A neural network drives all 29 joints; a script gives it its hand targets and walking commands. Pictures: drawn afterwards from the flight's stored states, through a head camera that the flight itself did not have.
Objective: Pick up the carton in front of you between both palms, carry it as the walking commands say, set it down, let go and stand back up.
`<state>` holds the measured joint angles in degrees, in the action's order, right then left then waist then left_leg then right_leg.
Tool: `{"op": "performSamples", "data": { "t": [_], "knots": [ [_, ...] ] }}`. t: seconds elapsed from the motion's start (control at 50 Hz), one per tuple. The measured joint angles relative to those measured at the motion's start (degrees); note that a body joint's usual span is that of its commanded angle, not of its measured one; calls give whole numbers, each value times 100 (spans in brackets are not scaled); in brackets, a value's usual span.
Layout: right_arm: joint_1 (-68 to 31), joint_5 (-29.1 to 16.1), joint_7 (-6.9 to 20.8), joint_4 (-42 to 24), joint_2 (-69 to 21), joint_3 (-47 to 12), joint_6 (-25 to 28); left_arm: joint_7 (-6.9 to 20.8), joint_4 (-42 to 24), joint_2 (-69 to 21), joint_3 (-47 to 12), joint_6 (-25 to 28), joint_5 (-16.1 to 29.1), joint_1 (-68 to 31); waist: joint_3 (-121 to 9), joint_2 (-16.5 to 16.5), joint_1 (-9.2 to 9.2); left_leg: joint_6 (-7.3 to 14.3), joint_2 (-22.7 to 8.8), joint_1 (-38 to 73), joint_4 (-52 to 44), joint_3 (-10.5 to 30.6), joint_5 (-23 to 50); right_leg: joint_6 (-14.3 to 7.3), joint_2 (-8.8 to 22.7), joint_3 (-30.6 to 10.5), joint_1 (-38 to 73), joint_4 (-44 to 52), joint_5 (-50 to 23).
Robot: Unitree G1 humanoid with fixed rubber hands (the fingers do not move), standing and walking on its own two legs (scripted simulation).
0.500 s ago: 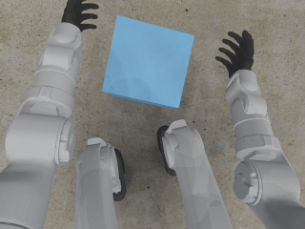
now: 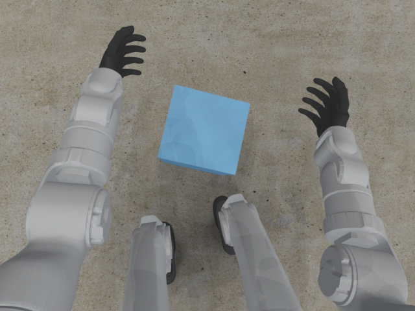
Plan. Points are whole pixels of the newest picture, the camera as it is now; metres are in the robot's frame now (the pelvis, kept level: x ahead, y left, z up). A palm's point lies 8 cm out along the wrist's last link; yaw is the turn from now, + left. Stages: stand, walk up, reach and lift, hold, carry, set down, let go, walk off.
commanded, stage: set down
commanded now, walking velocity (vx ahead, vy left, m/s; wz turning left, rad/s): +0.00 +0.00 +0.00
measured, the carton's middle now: (201, 136) +0.46 -0.07 -0.45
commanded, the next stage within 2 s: let go in 0.12 s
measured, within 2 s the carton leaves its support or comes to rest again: neither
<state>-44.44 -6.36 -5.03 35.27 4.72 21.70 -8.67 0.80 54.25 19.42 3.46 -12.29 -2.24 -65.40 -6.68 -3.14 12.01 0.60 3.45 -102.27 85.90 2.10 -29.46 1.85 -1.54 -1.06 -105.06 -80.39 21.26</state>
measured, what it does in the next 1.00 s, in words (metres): rises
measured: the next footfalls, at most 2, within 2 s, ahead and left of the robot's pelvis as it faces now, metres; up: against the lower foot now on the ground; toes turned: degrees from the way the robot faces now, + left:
none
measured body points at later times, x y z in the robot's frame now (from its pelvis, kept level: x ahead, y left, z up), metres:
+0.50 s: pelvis +0.05 -0.02 +0.13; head +0.26 -0.01 +0.53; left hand +0.43 +0.15 +0.01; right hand +0.35 -0.26 +0.03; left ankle +0.06 +0.11 -0.54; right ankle +0.11 -0.13 -0.54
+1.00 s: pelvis +0.11 -0.01 +0.20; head +0.18 +0.00 +0.64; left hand +0.33 +0.21 +0.11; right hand +0.28 -0.24 +0.12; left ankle +0.06 +0.11 -0.54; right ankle +0.11 -0.13 -0.54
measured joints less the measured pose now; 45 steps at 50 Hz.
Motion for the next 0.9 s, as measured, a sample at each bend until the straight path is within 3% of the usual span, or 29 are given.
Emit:
{"op": "performSamples", "data": {
  "t": [0.24,0.4,0.54,0.72,0.9],
  "knots": [
    [456,343,253,32,-88,17,199,28,2,-247,325,209,-246,538,-171,38,-70,-39,9,1202,-1546,55,499,-57,39,-28,1201,1467,-423],
    [1866,725,745,-408,-27,-519,389,-471,-1114,-965,682,411,-599,2385,-58,197,-256,-116,28,2637,-2661,163,760,-171,88,17,2597,2424,-568],
    [3107,729,1077,-697,349,-1219,546,-770,-1947,-1322,695,659,-436,4111,312,373,-398,-156,-2,4393,-3622,233,890,-254,93,43,4285,3199,-585],
    [4710,491,1046,-1207,630,-1948,714,-609,-2107,-1114,356,1053,-157,5583,493,510,-489,-174,-172,6313,-4506,222,852,-316,-42,8,6136,3982,-524],
    [5660,317,930,-1387,693,-2183,723,-311,-2267,-1003,184,1184,-81,6635,655,520,-700,-89,-265,7897,-5370,131,961,-263,-106,-116,7714,4882,-675]
  ]
}}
